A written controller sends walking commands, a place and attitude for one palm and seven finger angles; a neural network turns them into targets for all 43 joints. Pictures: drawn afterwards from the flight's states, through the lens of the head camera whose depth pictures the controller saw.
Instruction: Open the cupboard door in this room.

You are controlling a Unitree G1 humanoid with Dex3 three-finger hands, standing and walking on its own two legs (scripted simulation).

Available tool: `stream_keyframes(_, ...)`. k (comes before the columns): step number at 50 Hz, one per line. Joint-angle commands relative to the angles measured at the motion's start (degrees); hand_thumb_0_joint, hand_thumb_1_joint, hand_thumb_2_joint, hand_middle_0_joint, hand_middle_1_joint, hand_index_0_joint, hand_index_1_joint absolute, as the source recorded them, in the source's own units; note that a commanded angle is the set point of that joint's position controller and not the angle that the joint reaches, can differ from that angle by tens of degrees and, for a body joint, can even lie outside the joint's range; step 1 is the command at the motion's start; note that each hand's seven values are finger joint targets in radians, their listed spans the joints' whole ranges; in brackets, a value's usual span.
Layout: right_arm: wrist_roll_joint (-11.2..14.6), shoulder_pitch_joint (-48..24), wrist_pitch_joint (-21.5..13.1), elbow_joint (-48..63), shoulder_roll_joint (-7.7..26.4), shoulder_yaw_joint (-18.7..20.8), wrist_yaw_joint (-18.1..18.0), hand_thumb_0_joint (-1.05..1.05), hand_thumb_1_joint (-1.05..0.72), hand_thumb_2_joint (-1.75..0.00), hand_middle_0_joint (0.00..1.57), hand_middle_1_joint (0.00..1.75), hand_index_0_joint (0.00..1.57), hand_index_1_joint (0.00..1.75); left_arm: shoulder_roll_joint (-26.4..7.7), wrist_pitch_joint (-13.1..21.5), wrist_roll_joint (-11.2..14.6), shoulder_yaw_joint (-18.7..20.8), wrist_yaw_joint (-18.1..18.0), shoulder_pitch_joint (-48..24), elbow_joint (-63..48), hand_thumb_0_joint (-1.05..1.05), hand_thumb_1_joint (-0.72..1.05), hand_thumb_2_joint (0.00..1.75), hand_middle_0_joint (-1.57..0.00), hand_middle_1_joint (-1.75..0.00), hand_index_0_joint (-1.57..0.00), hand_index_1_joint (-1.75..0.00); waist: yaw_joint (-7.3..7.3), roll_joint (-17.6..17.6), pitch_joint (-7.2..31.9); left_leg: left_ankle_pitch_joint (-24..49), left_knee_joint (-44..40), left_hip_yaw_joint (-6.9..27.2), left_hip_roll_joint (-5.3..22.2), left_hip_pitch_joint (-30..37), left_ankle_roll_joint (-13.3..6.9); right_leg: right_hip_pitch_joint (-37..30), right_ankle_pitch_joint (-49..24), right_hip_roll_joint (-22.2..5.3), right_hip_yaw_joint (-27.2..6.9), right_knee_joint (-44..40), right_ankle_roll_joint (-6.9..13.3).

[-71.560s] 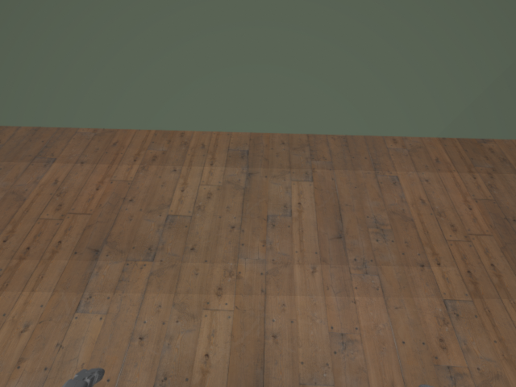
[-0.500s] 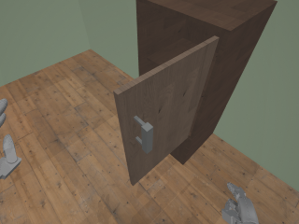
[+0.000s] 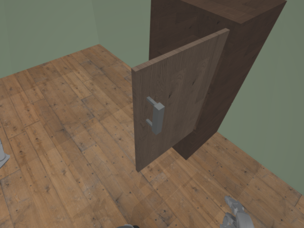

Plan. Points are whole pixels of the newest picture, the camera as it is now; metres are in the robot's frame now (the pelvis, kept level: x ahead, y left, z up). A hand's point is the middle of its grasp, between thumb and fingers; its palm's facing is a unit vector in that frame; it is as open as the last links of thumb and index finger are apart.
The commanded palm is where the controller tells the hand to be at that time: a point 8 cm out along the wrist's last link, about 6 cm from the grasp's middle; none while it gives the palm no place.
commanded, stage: step back with the hand held close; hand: left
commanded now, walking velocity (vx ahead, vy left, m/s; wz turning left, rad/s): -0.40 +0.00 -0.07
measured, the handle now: (153, 115) +0.44 +0.03 +0.04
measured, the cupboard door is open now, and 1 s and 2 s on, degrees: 88 88 88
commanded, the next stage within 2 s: stop stepping back and stand still in 0.28 s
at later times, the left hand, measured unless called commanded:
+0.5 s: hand out of the picture +0.07 +0.23 +0.16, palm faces +0.34 -0.79 -0.52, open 7.4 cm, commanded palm +0.03 +0.26 +0.19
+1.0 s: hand out of the picture +0.03 +0.22 +0.18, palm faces +0.34 -0.78 -0.53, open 7.4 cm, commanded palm -0.02 +0.27 +0.19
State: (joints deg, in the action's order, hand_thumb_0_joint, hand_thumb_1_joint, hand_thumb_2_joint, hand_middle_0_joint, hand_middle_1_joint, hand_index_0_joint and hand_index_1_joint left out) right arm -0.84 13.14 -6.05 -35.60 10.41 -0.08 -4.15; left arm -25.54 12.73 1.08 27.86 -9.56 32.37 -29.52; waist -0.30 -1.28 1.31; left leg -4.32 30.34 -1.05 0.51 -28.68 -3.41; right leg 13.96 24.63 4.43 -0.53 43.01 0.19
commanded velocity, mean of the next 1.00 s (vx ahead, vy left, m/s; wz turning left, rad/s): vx -0.03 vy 0.00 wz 0.00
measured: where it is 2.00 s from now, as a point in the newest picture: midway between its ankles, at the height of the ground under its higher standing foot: outside the picture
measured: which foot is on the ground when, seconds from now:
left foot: down 0.00-0.42, up 0.44-0.66, down 0.68-1.00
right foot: up 0.00-0.06, down 0.08-1.00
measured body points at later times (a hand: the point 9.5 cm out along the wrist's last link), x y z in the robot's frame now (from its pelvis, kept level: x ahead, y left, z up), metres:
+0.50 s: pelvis -0.13 -0.03 +0.00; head -0.11 -0.02 +0.45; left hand +0.05 +0.27 +0.19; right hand +0.06 -0.29 -0.07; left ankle +0.00 +0.08 -0.66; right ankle -0.14 -0.11 -0.73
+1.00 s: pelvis -0.17 -0.03 +0.00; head -0.17 -0.03 +0.45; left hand +0.01 +0.26 +0.20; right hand -0.04 -0.25 -0.09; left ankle -0.19 +0.09 -0.71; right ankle -0.14 -0.09 -0.73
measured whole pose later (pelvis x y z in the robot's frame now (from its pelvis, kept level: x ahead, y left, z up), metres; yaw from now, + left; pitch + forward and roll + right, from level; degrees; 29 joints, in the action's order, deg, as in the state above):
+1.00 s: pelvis -0.17 -0.03 +0.00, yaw -3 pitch -1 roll +0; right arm -0.2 14.4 -6.4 -37.0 9.9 -1.4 -2.4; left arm -25.1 12.1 1.5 23.6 -7.5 33.5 -27.1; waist 1.1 -1.3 0.1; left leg -24.2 40.0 -2.5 1.7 -15.8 -0.7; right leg 16.5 13.8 3.0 5.5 30.7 5.3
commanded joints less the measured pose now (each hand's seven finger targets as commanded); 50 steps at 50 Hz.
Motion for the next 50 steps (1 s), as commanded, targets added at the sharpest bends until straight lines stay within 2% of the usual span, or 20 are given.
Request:
stream_keyframes(1,-0.17,-7.38,-4.11,6.65,9.37,3.12,0.30,0.00,-0.90,-0.90,0.20,0.30,0.20,0.30,-6.46,2.80,1.84,1.35,-0.13,-3.63,-12.30,0.00,0.90,0.90,-0.20,-0.30,-0.20,-0.30,-0.10,-8.49,4.50,-16.39,-19.05,12.98,12.07,9.70,-0.16,-0.83,2.26,-0.35,0.69,-16.67,1.26)
stream_keyframes(4,0.32,-7.77,-3.17,5.05,8.25,2.89,0.63,0.00,-0.90,-0.90,0.20,0.30,0.20,0.30,-10.16,4.17,1.56,2.53,-0.24,-7.21,-15.19,0.00,0.90,0.90,-0.20,-0.30,-0.20,-0.30,-0.42,0.56,11.49,9.04,-2.78,3.38,6.92,23.00,2.18,2.77,-23.02,-8.83,-7.95,-25.71,1.47)
stream_keyframes(8,2.56,-11.02,-3.01,8.32,8.23,2.90,-0.91,0.00,-0.90,-0.90,0.20,0.30,0.20,0.30,-16.16,4.42,2.56,8.67,-0.38,-7.78,-17.39,0.00,0.90,0.90,-0.20,-0.30,-0.20,-0.30,-0.69,11.93,18.45,8.25,3.17,-3.66,0.89,22.77,1.34,-6.37,-72.48,-10.37,-1.72,-16.09,-8.82)
stream_keyframes(11,1.97,-12.40,-2.08,10.54,8.72,2.03,-1.11,0.00,-0.90,-0.90,0.20,0.30,0.20,0.30,-15.27,3.90,3.08,9.84,1.44,1.01,-13.83,0.00,0.90,0.90,-0.20,-0.30,-0.20,-0.30,-0.81,-2.13,15.37,23.24,-0.91,-0.68,3.43,27.89,-0.54,1.13,-55.94,-6.34,0.02,-10.04,-6.34)
stream_keyframes(13,0.81,-11.98,-2.35,9.41,9.28,2.22,-0.09,0.00,-0.90,-0.90,0.20,0.30,0.20,0.30,-12.00,3.17,4.36,7.62,2.74,2.85,-10.90,0.00,0.90,0.90,-0.20,-0.30,-0.20,-0.30,-0.76,-15.38,11.05,25.46,-11.20,8.93,12.70,25.96,-4.30,7.14,-2.41,0.11,1.06,0.07,-3.95)
stream_keyframes(14,0.15,-11.29,-3.04,8.44,9.63,2.62,0.36,0.00,-0.90,-0.90,0.20,0.30,0.20,0.30,-11.78,2.97,4.32,7.03,3.03,1.32,-10.82,0.00,0.90,0.90,-0.20,-0.30,-0.20,-0.30,-0.99,-17.55,9.04,7.88,-17.98,12.07,15.94,17.47,-5.26,3.60,11.63,1.56,0.29,5.82,-2.36)
stream_keyframes(16,-0.44,-11.59,-3.37,8.45,10.09,2.82,0.16,0.00,-0.90,-0.90,0.20,0.30,0.20,0.30,-11.07,2.03,4.42,7.11,2.54,0.35,-9.76,0.00,0.90,0.90,-0.20,-0.30,-0.20,-0.30,-1.03,-15.17,2.47,-22.60,-27.77,10.80,16.54,-1.46,-2.44,-6.56,9.77,2.02,1.80,7.80,1.02)
stream_keyframes(19,0.93,-12.42,-2.68,10.32,9.79,3.80,0.42,0.00,-0.90,-0.90,0.20,0.30,0.20,0.30,-9.40,0.45,4.38,5.04,2.13,2.52,-7.32,0.00,0.90,0.90,-0.20,-0.30,-0.20,-0.30,-1.86,-6.59,1.53,-22.53,-15.10,1.09,9.94,-5.41,2.21,-7.94,4.47,-0.31,2.23,-11.41,1.14)
stream_keyframes(20,2.07,-10.74,-2.22,10.15,8.66,4.12,0.55,0.00,-0.90,-0.90,0.20,0.30,0.20,0.30,-11.00,0.23,3.47,5.17,2.04,2.36,-8.58,0.00,0.90,0.90,-0.20,-0.30,-0.20,-0.30,-1.09,6.73,0.81,-23.14,4.71,-4.65,2.48,2.25,5.03,5.87,10.53,-10.36,-9.10,-26.68,2.53)
stream_keyframes(21,2.37,-9.73,-1.77,10.20,8.44,4.46,0.99,0.00,-0.90,-0.90,0.20,0.30,0.20,0.30,-13.36,0.12,2.13,5.48,1.88,1.72,-10.60,0.00,0.90,0.90,-0.20,-0.30,-0.20,-0.30,-1.56,19.83,-2.77,-23.47,31.28,-1.12,-6.15,4.53,7.22,25.27,24.31,-25.24,-33.09,-44.54,7.37)
stream_keyframes(22,0.29,-9.05,-1.49,8.23,9.37,4.60,1.48,0.00,-0.90,-0.90,0.20,0.30,0.20,0.30,-15.74,0.67,1.77,8.26,0.64,-0.77,-13.18,0.00,0.90,0.90,-0.20,-0.30,-0.20,-0.30,-1.67,15.13,-3.52,-22.17,46.06,4.40,-5.64,1.11,7.10,29.95,20.42,-28.55,-34.33,-44.64,10.93)
stream_keyframes(25,0.64,-7.17,-1.87,9.51,6.08,2.46,0.34,0.00,-0.90,-0.90,0.20,0.30,0.20,0.30,-11.95,0.34,0.79,4.02,2.08,-5.87,-15.27,0.00,0.90,0.90,-0.20,-0.30,-0.20,-0.30,1.91,8.04,-1.08,-13.08,39.59,0.96,0.14,-0.03,6.13,16.79,6.07,-16.06,-11.85,-32.85,5.68)
stream_keyframes(29,-0.06,-6.29,-4.82,6.70,7.31,2.18,-2.93,0.00,-0.90,-0.90,0.20,0.30,0.20,0.30,-9.08,1.39,-0.97,0.97,-1.48,-10.70,-12.23,0.00,0.90,0.90,-0.20,-0.30,-0.20,-0.30,-0.35,0.77,1.13,-20.20,10.75,-1.04,0.55,8.70,2.50,3.35,-7.43,-16.41,-10.74,-26.92,7.02)
stream_keyframes(32,0.03,-1.96,-6.63,6.35,8.51,2.41,-2.88,0.00,-0.90,-0.90,0.20,0.30,0.20,0.30,-8.13,1.50,-1.26,0.85,-2.17,-8.77,-10.02,0.00,0.90,0.90,-0.20,-0.30,-0.20,-0.30,0.33,0.34,5.01,-13.13,-11.37,-1.01,0.60,18.75,1.52,-3.60,-13.57,-12.69,-9.14,-21.29,3.77)
stream_keyframes(34,0.76,-3.13,-6.33,8.33,10.37,3.04,-2.03,0.00,-0.90,-0.90,0.20,0.30,0.20,0.30,-9.28,2.67,-1.08,1.96,-2.21,-10.13,-13.89,0.00,0.90,0.90,-0.20,-0.30,-0.20,-0.30,-0.40,-9.59,6.54,9.01,-8.93,10.90,10.86,25.63,-0.51,1.64,-17.63,-7.00,-3.54,-10.94,0.86)
stream_keyframes(35,1.17,-2.48,-6.24,8.56,9.83,3.12,-1.23,0.00,-0.90,-0.90,0.20,0.30,0.20,0.30,-10.71,2.71,-0.95,3.44,-1.96,-9.04,-13.52,0.00,0.90,0.90,-0.20,-0.30,-0.20,-0.30,-0.35,-8.11,7.26,23.54,-6.58,10.67,12.89,29.18,-0.40,5.10,-14.75,-5.84,-0.70,-8.02,0.26)
stream_keyframes(38,-0.07,-1.82,-5.93,7.12,6.96,2.34,0.44,0.00,-0.90,-0.90,0.20,0.30,0.20,0.30,-9.96,2.46,-0.39,4.26,-0.11,-2.63,-11.84,0.00,0.90,0.90,-0.20,-0.30,-0.20,-0.30,1.17,-12.99,2.74,31.27,-9.21,9.48,11.52,26.08,1.72,7.65,-3.63,-3.53,4.84,-4.29,-0.03)
stream_keyframes(44,0.65,-4.21,-4.55,7.51,8.91,2.23,0.72,0.00,-0.90,-0.90,0.20,0.30,0.20,0.30,-8.79,2.48,0.52,4.02,0.28,0.78,-6.86,0.00,0.90,0.90,-0.20,-0.30,-0.20,-0.30,0.94,-4.61,-0.48,-3.86,-8.03,5.31,10.87,7.14,-0.78,-8.30,-10.82,-4.65,3.47,-16.02,0.86)
stream_keyframes(48,1.21,-3.97,-2.91,7.69,7.74,3.18,0.62,0.00,-0.90,-0.90,0.20,0.30,0.20,0.30,-10.19,2.02,1.21,5.04,0.04,0.03,-5.99,0.00,0.90,0.90,-0.20,-0.30,-0.20,-0.30,0.61,10.98,1.66,-23.80,15.66,-1.71,0.06,1.43,2.47,-5.40,5.81,-20.04,-24.83,-30.31,9.44)
stream_keyframes(50,0.76,-4.17,-2.69,7.37,7.79,3.03,0.53,0.00,-0.90,-0.90,0.20,0.30,0.20,0.30,-10.16,2.80,0.78,5.01,-0.28,-2.95,-7.08,0.00,0.90,0.90,-0.20,-0.30,-0.20,-0.30,0.57,7.64,1.67,-24.58,24.70,1.17,1.22,-1.10,2.59,-4.85,4.09,-22.67,-24.37,-31.29,11.43)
